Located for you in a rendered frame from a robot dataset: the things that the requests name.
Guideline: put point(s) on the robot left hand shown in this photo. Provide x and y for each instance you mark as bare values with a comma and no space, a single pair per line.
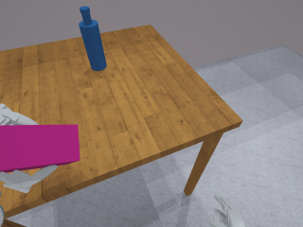
19,180

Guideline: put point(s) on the table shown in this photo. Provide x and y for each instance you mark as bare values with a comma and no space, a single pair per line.
146,104

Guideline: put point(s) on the robot right hand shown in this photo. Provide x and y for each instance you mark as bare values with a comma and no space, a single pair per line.
232,218

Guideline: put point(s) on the sponge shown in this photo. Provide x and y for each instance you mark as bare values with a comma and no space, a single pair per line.
25,147

